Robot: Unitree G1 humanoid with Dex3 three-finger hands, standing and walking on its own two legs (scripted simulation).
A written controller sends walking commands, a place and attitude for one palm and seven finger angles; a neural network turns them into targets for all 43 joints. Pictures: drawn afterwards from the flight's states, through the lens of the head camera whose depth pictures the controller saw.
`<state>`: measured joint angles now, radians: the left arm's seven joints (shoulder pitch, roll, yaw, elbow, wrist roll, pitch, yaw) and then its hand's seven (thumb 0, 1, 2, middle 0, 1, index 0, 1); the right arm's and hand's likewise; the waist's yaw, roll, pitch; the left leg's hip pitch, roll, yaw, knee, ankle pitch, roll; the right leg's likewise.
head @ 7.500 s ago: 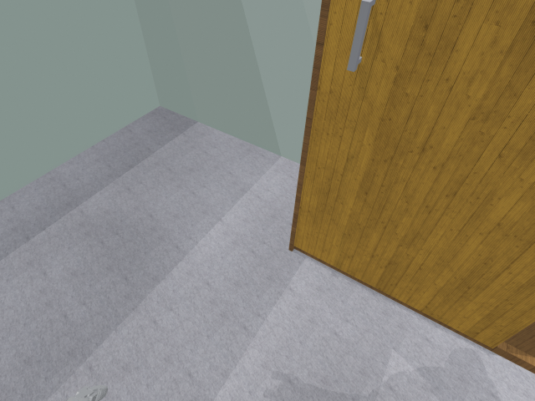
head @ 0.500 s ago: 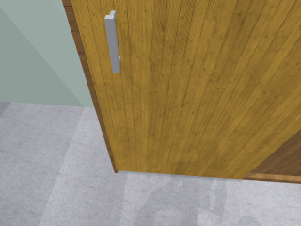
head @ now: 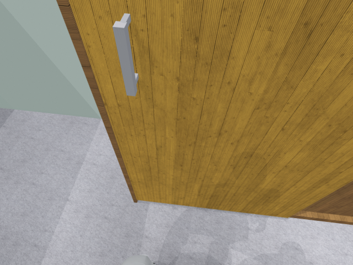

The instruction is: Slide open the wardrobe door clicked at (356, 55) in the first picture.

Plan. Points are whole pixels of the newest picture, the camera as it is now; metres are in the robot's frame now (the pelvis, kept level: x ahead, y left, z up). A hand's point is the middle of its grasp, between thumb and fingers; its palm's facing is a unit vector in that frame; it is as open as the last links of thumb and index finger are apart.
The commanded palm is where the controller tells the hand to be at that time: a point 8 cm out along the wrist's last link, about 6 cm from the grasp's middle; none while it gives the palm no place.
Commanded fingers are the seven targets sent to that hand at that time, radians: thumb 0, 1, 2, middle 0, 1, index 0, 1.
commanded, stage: come to a stop and stand still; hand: left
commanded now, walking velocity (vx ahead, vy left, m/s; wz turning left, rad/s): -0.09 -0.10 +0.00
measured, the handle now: (129, 57) +0.44 +0.14 +0.22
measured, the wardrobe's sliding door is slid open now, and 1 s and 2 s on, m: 0.00 0.00 0.00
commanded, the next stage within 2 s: none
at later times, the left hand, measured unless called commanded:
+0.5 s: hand out of the picture -0.05 +0.13 -0.15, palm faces +0.06 -0.97 -0.23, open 7.3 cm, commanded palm none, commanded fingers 0.00 0.90 0.90 -0.20 -0.30 -0.20 -0.30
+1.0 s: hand out of the picture -0.14 +0.10 -0.17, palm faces +0.09 -0.99 -0.13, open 7.3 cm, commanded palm none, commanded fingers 0.00 0.90 0.90 -0.20 -0.30 -0.20 -0.30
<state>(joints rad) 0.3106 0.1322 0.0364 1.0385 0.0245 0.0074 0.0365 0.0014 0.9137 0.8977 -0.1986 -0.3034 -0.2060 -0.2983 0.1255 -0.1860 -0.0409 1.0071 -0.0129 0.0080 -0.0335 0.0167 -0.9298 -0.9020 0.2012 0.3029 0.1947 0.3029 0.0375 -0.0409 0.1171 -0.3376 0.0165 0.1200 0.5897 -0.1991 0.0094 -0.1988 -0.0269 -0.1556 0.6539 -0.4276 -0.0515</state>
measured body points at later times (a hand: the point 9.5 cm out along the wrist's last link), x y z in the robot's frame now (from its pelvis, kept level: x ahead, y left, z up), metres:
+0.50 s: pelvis -0.07 -0.05 +0.01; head -0.06 -0.07 +0.46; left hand -0.05 +0.18 -0.13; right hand -0.02 -0.29 -0.15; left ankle -0.03 +0.09 -0.70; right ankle -0.09 -0.15 -0.72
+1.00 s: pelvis -0.12 -0.05 +0.02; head -0.12 -0.04 +0.46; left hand -0.14 +0.16 -0.15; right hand -0.14 -0.26 -0.14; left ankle -0.06 +0.08 -0.72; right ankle -0.09 -0.15 -0.72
